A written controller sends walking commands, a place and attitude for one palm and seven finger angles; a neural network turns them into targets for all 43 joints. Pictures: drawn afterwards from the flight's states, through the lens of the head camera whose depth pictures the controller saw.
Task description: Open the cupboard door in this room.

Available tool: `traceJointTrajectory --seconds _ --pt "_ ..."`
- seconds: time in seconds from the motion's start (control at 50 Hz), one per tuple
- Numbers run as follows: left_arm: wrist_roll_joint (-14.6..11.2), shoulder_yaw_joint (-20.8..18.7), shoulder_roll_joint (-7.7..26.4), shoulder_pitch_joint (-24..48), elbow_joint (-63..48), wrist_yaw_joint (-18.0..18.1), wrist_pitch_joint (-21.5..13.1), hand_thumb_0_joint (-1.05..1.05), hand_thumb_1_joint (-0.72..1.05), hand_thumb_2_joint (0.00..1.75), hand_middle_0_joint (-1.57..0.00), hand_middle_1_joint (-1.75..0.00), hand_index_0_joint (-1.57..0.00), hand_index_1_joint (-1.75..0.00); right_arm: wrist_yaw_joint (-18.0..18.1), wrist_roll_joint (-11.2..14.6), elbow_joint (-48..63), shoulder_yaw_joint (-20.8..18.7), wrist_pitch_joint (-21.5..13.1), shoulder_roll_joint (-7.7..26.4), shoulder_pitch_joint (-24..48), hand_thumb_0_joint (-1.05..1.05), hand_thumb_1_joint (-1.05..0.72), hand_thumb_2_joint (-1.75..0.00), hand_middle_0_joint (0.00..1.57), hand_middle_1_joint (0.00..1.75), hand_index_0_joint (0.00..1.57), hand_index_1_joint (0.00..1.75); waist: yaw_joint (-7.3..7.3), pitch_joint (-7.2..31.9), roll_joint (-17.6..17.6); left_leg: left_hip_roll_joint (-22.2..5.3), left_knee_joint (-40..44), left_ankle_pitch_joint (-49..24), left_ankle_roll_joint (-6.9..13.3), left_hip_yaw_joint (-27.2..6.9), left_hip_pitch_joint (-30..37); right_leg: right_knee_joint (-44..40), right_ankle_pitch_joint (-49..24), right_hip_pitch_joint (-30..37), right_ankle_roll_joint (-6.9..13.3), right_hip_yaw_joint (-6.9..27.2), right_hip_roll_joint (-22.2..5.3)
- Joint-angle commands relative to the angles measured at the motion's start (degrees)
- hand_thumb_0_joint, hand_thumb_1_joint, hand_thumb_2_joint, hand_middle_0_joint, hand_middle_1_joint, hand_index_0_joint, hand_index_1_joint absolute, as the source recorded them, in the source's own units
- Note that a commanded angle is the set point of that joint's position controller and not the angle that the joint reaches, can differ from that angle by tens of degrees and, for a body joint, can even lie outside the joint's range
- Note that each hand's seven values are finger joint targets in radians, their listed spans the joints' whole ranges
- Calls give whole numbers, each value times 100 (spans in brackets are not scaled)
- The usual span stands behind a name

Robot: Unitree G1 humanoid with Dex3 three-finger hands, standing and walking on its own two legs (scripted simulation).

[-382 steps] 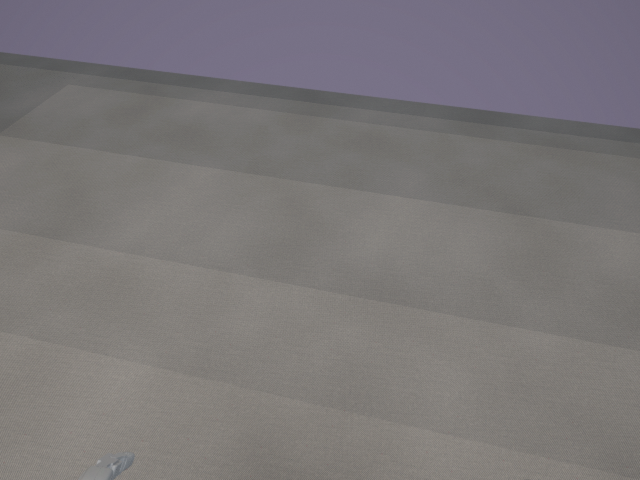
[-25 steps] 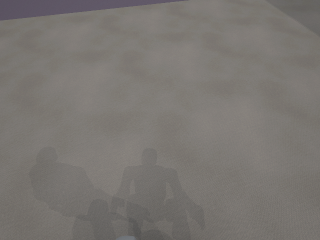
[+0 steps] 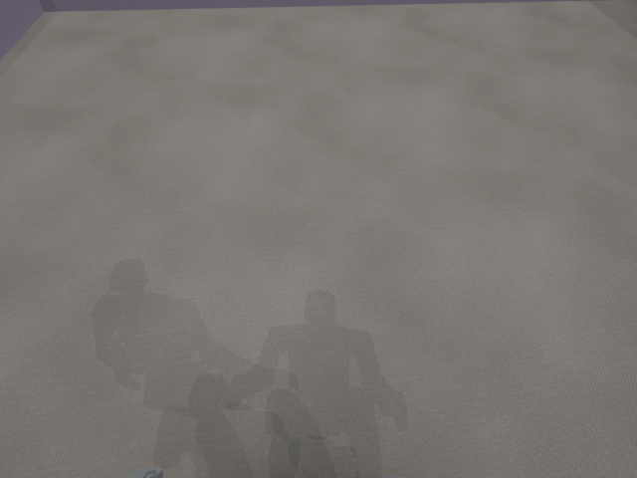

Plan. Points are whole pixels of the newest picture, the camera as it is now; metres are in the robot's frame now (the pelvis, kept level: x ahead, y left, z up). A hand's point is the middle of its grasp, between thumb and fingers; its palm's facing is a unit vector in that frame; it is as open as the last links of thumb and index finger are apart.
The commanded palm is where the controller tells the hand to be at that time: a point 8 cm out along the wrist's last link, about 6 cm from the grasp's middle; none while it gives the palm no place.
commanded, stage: turn or walk to find it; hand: left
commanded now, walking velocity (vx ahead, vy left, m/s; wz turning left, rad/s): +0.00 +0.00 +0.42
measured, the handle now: out of the picture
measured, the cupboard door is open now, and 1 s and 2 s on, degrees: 0 0 0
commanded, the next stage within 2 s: none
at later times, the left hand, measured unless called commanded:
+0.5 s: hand out of the picture -0.04 +0.15 -0.16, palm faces +0.28 -0.93 -0.26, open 7.4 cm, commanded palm none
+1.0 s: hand out of the picture -0.08 +0.22 -0.16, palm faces +0.44 -0.86 -0.24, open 7.4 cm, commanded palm none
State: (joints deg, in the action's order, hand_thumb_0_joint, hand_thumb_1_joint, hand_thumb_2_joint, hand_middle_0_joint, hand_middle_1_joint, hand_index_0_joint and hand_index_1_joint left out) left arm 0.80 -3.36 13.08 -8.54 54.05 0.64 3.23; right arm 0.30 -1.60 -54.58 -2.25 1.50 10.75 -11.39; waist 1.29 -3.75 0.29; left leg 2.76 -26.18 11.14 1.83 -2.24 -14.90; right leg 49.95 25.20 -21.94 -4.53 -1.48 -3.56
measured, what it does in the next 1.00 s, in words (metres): steps on the spot, turning left: right foot, then left foot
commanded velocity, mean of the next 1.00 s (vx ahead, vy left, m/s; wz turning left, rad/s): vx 0.00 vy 0.00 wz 0.42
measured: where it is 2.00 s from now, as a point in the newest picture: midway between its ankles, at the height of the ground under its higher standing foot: outside the picture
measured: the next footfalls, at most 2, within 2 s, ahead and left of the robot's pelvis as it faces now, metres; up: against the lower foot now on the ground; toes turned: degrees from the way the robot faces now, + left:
right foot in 0.10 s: +0.03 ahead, -0.13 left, +0.00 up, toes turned -1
left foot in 0.64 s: -0.06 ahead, +0.09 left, +0.00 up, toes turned +23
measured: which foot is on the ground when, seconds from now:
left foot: down 0.00-0.10, up 0.12-0.62, down 0.64-1.00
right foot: up 0.00-0.08, down 0.10-0.64, up 0.66-1.00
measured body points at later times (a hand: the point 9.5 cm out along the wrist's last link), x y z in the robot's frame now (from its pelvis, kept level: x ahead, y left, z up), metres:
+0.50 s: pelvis -0.03 -0.05 +0.00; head +0.00 -0.06 +0.45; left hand -0.05 +0.20 -0.14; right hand +0.06 -0.29 -0.16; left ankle -0.10 +0.10 -0.68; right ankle -0.01 -0.13 -0.74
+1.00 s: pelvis -0.07 -0.01 +0.00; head -0.06 +0.01 +0.45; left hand -0.11 +0.26 -0.14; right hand +0.09 -0.20 -0.14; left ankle -0.10 +0.08 -0.74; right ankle -0.02 -0.16 -0.68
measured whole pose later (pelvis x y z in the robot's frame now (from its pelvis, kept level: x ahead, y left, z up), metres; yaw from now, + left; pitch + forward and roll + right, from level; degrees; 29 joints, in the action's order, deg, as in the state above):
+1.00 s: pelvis -0.07 -0.01 +0.00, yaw +25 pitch -1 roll -1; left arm 1.0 -3.5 13.9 -9.0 54.6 0.6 3.3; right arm 0.3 -1.3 -54.8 -1.9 1.1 10.4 -10.6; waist 0.4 -3.7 -0.8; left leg 2.3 -25.5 12.0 2.9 -1.0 -12.7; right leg 55.8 23.7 -24.3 -5.3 -1.3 -4.9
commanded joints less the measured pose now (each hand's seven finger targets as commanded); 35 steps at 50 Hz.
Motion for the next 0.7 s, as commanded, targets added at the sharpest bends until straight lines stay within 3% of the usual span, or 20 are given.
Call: traceJointTrajectory --seconds 0.0,0.04,0.06,0.08,0.1,0.12,0.16,0.2,0.24,0.32,0.36,0.48,0.52,0.54,0.58,0.6,0.62,0.64,0.66,0.68 --pt "-55 -56 366 -259 -444 68 -187 0 90 90 -20 -30 -20 -30 41 3 353 -367 -25 1219 -103 0 -90 -90 20 30 20 30 -62 673 885 -1421 465 -1745 740 -1741 313 -1235 -280 470 84 -36 166" --pt "-44 -90 484 -635 -346 80 -257 0 90 90 -20 -30 -20 -30 16 57 392 -374 -14 1138 9 0 -90 -90 20 30 20 30 -278 770 588 -1096 72 -1170 423 -1562 -357 -2503 -1272 1506 120 -85 116" --pt "4 -147 757 -808 -338 112 -316 0 90 90 -20 -30 -20 -30 -12 96 417 -344 -19 873 -77 0 -90 -90 20 30 20 30 -342 946 -161 -698 -484 -274 103 -1205 -1070 -3128 -1315 2321 299 527 -549" --pt "89 -255 1258 -902 -355 155 -358 0 90 90 -20 -30 -20 -30 -32 112 558 -281 -30 501 -72 0 -90 -90 20 30 20 30 -412 846 -1694 137 -1814 1616 -322 -200 -2062 -3423 -1645 2629 882 2034 -2015" --pt "41 -224 1321 -802 -459 162 -328 0 90 90 -20 -30 -20 -30 -16 55 597 -363 26 814 80 0 -90 -90 20 30 20 30 -444 682 -1442 4 -2942 2226 -330 -278 -1864 -3487 -1947 1675 1328 2130 -2485" --pt "28 -231 1056 -399 -531 187 -348 0 90 90 -20 -30 -20 -30 -30 17 477 -389 100 835 -13 0 -90 -90 20 30 20 30 -245 461 -1248 -156 -3579 1915 -312 -501 -1846 -3601 -1563 1250 1363 1699 -2186" --pt "6 -128 794 104 -652 162 -328 0 90 90 -20 -30 -20 -30 -91 13 205 -414 199 801 -230 0 -90 -90 20 30 20 30 16 57 -786 -269 -4322 1253 -375 -308 -1723 -3562 -1186 748 1061 977 -1606" --pt "6 -70 623 106 -638 134 -387 0 90 90 -20 -30 -20 -30 -129 10 83 -391 210 693 -471 0 -90 -90 20 30 20 30 85 48 -726 -302 -4498 822 -485 -127 -1713 -3440 -1580 849 938 388 -1305" --pt "3 -67 591 -91 -566 136 -404 0 90 90 -20 -30 -20 -30 -133 18 31 -385 223 683 -512 0 -90 -90 20 30 20 30 26 94 -831 -355 -4510 632 -570 -76 -1811 -3439 -1681 1091 889 155 -1259" --pt "24 -90 628 -617 -371 145 -418 0 90 90 -20 -30 -20 -30 -106 12 98 -338 213 708 -158 0 -90 -90 20 30 20 30 -216 196 -892 -507 -4067 854 -668 -17 -1891 -3313 -2251 1596 1065 249 -1492" --pt "50 -119 700 -726 -308 154 -413 0 90 90 -20 -30 -20 -30 -97 23 106 -312 212 657 -31 0 -90 -90 20 30 20 30 -261 200 -874 -563 -3715 1067 -679 57 -1804 -3247 -2496 1717 1145 187 -1628" --pt "110 -178 944 -936 -131 127 -355 0 90 90 -20 -30 -20 -30 -94 92 235 -194 132 561 382 0 -90 -90 20 30 20 30 -433 369 -1123 -526 -2191 1599 -560 476 -1091 -2912 -3261 1770 1300 15 -1788" --pt "108 -206 1034 -907 -90 122 -337 0 90 90 -20 -30 -20 -30 -79 120 246 -171 83 554 314 0 -90 -90 20 30 20 30 -413 556 -1159 -488 -1676 1569 -485 604 -726 -2704 -3491 1783 1314 -35 -1860" --pt "106 -210 1047 -820 -70 116 -331 0 90 90 -20 -30 -20 -30 -77 131 230 -164 56 549 186 0 -90 -90 20 30 20 30 -322 658 -1110 -455 -1223 1400 -467 665 -528 -2503 -3557 1834 1226 -153 -1819" --pt "43 -215 1028 -716 -62 98 -290 0 90 90 -20 -30 -20 -30 -77 114 155 -178 -6 654 -109 0 -90 -90 20 30 20 30 -101 820 -833 -422 -30 267 -379 730 383 -1956 -3160 1400 826 -552 -1602" --pt "-10 -183 873 -743 -108 84 -252 0 90 90 -20 -30 -20 -30 -78 97 124 -240 -64 961 -276 0 -90 -90 20 30 20 30 24 948 -89 -858 513 -484 -208 191 1223 -1192 -2393 644 515 -811 -1309" --pt "-39 -93 493 -726 -305 48 -224 0 90 90 -20 -30 -20 -30 -47 52 153 -370 -99 1516 -442 0 -90 -90 20 30 20 30 114 910 1581 -2270 668 -2316 410 -1632 1882 -101 291 -899 67 -1015 -536" --pt "20 -5 480 -306 -449 71 -163 0 90 90 -20 -30 -20 -30 -14 73 91 -391 -31 1710 -674 0 -90 -90 20 30 20 30 264 793 1448 -2648 683 -3018 832 -1644 1448 636 1164 -889 65 -532 -383" --pt "41 -40 532 -203 -395 84 -101 0 90 90 -20 -30 -20 -30 36 47 56 -351 -35 1548 -502 0 -90 -90 20 30 20 30 215 660 1213 -2474 765 -2568 896 -1416 1112 986 971 -835 86 -226 -442" --pt "38 -78 539 -136 -330 71 -83 0 90 90 -20 -30 -20 -30 84 41 113 -319 -55 1399 -230 0 -90 -90 20 30 20 30 135 406 1369 -2203 802 -2407 823 -1302 906 1174 632 -965 64 -104 -445"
